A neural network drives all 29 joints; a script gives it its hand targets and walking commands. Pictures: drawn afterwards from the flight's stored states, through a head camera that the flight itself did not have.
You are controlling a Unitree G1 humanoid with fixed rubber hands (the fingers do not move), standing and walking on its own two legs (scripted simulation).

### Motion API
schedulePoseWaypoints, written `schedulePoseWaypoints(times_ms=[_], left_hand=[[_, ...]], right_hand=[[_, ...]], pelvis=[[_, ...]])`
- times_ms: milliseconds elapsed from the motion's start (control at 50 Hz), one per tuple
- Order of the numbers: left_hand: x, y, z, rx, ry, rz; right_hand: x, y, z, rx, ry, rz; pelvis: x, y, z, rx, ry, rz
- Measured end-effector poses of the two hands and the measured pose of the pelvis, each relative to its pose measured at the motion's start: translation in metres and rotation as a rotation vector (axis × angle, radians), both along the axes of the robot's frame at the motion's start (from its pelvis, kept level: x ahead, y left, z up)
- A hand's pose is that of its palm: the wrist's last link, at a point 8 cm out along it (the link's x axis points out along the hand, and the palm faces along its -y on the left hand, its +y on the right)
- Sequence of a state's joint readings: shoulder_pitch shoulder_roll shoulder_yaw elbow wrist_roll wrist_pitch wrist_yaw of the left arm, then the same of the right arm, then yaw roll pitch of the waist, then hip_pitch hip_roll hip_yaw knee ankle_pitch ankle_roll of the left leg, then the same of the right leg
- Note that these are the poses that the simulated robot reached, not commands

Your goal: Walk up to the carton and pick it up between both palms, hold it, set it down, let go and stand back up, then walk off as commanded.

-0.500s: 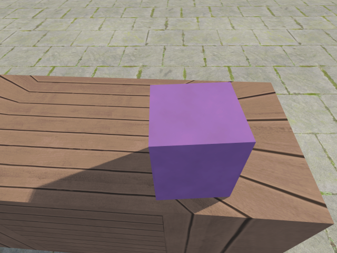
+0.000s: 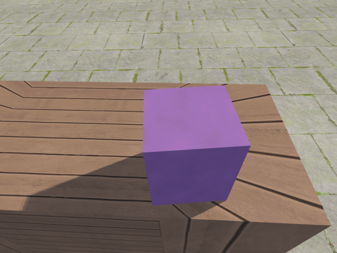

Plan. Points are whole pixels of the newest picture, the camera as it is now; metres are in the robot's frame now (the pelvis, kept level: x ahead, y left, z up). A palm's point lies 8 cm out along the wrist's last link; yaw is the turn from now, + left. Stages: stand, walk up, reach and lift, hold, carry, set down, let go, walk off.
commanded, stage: walk up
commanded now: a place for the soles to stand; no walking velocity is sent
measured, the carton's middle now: (187, 147) +0.40 -0.01 +0.03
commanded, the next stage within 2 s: reach and lift in 0.02 s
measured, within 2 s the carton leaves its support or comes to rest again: neither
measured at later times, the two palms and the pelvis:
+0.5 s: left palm out of the picture +0.14 +0.24 -0.09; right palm out of the picture +0.11 -0.29 -0.09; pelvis -0.02 -0.04 -0.01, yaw -4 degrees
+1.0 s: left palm out of the picture +0.15 +0.22 -0.04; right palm out of the picture +0.13 -0.25 -0.06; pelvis -0.01 -0.02 +0.00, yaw -5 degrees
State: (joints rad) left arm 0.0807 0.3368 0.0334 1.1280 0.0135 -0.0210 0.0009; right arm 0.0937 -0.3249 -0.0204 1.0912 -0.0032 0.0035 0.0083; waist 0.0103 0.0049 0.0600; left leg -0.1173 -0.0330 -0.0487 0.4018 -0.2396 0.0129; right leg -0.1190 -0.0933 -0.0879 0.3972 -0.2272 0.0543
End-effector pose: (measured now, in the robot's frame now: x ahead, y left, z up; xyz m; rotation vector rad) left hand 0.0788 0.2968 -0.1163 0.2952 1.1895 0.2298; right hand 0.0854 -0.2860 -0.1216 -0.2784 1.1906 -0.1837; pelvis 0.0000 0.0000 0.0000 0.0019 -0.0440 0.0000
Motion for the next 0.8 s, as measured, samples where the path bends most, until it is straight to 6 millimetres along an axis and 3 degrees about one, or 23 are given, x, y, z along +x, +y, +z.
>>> schedulePoseWaypoints(times_ms=[60, 140, 220, 300, 400, 560, 680, 800], left_hand=[[0.005, -0.001, -0.002, -0.004, 0.03, 0.046], [0.035, -0.01, -0.007, 0.002, 0.064, 0.019], [0.069, -0.035, 0.0, -0.02, -0.033, -0.033], [0.086, -0.06, 0.017, -0.06, -0.155, -0.048], [0.079, -0.071, 0.028, -0.07, -0.185, -0.035], [0.054, -0.055, 0.031, -0.047, -0.183, 0.023], [0.052, -0.05, 0.044, -0.037, -0.256, 0.029], [0.059, -0.058, 0.055, -0.067, -0.32, -0.004]], right_hand=[[0.006, -0.001, -0.003, 0.004, -0.036, -0.004], [0.027, 0.002, -0.009, 0.043, -0.136, 0.009], [0.04, 0.006, -0.006, 0.071, -0.228, 0.028], [0.038, 0.007, 0.006, 0.076, -0.274, 0.051], [0.032, 0.002, 0.023, 0.066, -0.31, 0.054], [0.025, -0.004, 0.038, 0.036, -0.333, 0.038], [0.028, 0.008, 0.044, 0.068, -0.373, 0.029], [0.034, 0.024, 0.051, 0.111, -0.427, 0.026]], pelvis=[[-0.003, -0.001, -0.004, -0.003, 0.027, -0.016], [-0.016, -0.007, -0.018, -0.017, 0.029, -0.049], [-0.023, -0.013, -0.024, -0.036, 0.0, -0.062], [-0.022, -0.022, -0.018, -0.032, -0.039, -0.066], [-0.018, -0.032, -0.01, -0.012, -0.06, -0.069], [-0.016, -0.042, -0.006, 0.0, -0.06, -0.069], [-0.014, -0.041, -0.004, 0.0, -0.05, -0.064], [-0.012, -0.035, -0.001, -0.005, -0.041, -0.07]])
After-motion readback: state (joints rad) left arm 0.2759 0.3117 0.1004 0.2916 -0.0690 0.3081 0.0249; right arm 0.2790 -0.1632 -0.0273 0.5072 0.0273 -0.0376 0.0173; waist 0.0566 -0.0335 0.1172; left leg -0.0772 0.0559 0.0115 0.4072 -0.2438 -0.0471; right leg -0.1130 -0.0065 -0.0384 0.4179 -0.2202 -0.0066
